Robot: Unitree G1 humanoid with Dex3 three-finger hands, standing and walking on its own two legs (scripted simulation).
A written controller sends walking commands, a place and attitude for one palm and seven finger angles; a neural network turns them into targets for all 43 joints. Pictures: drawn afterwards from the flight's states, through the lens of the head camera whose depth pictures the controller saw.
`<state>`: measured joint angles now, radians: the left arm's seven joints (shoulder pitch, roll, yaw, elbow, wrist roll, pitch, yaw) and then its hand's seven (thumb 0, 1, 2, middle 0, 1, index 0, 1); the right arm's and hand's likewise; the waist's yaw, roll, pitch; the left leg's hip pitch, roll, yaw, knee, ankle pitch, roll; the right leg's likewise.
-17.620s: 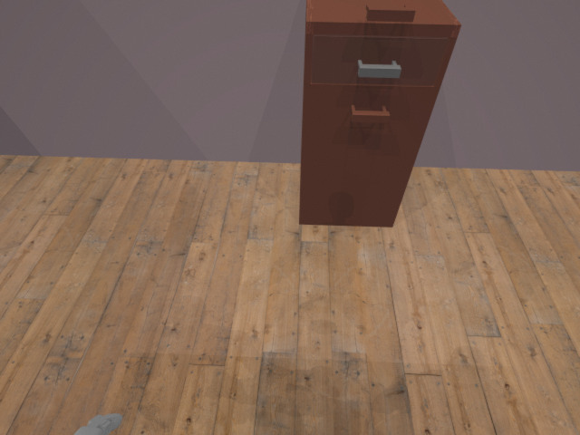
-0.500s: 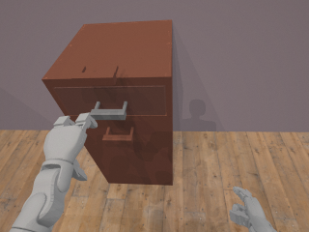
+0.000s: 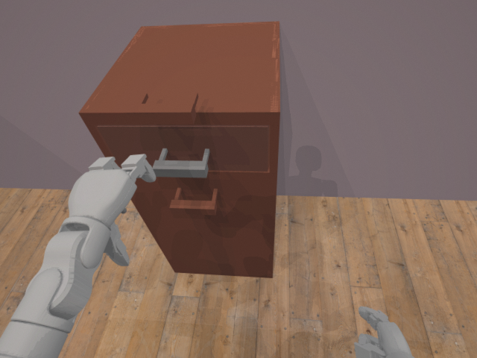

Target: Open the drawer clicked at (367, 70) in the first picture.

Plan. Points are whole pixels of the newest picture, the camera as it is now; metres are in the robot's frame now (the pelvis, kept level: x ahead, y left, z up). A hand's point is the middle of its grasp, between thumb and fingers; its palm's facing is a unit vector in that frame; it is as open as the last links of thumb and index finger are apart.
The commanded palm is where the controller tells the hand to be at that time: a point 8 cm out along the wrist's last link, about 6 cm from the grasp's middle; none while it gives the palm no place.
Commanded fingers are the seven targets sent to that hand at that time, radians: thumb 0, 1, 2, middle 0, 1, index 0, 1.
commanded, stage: raise the hand with hooked fingers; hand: left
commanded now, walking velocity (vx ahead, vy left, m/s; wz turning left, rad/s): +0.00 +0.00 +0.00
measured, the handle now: (183, 161) +0.51 +0.20 +0.00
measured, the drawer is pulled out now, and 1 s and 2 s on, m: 0.00 0.00 0.00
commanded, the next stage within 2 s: move the hooked fingers above the handle in 0.12 s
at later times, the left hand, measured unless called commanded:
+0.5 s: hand (133, 199) +0.33 +0.22 +0.10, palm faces +0.07 -0.10 -0.99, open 13.8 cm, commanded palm +0.30 +0.24 +0.16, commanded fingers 0.00 -0.50 0.30 -0.30 -1.20 -0.30 -1.20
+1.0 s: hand (157, 177) +0.39 +0.20 +0.09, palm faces +0.07 -0.06 -1.00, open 13.8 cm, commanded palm +0.36 +0.22 +0.14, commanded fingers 0.00 -0.50 0.30 -0.30 -1.20 -0.30 -1.20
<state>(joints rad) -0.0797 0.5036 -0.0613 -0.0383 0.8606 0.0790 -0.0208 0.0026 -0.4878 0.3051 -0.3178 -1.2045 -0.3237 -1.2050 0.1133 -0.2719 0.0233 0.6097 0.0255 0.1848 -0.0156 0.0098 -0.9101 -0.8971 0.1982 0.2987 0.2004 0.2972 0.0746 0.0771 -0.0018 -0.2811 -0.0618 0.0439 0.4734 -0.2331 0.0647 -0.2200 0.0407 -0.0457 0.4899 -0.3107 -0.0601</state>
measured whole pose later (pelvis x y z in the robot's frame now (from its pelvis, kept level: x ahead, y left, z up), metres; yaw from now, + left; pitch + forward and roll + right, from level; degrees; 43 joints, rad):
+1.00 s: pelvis +0.00 -0.01 +0.00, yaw +0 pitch +6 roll +1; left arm -0.40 0.44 -0.15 0.33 0.94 0.10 0.11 0.00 -0.49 0.30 -0.32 -1.21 -0.33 -1.21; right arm 0.15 -0.26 0.01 0.64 0.04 0.18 -0.03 0.01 -0.91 -0.90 0.20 0.30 0.20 0.30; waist 0.04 0.06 -0.05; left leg -0.37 -0.06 0.05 0.52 -0.26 0.05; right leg -0.31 0.05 -0.04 0.55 -0.34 -0.07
